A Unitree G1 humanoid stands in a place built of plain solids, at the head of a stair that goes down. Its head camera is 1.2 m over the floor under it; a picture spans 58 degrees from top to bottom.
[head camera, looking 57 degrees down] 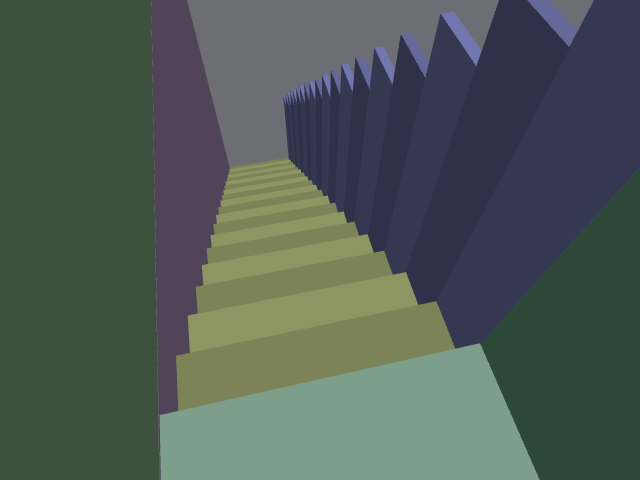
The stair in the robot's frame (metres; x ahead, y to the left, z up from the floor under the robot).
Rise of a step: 0.19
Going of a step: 0.23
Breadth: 0.90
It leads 12 degrees to the left of straight ahead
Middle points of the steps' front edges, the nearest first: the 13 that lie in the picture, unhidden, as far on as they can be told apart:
0.33 -0.02 0.00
0.55 0.03 -0.19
0.78 0.08 -0.39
1.00 0.13 -0.58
1.22 0.18 -0.77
1.45 0.23 -0.97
1.67 0.28 -1.16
1.89 0.33 -1.35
2.12 0.38 -1.55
2.34 0.43 -1.74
2.57 0.48 -1.94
2.79 0.53 -2.13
3.01 0.58 -2.32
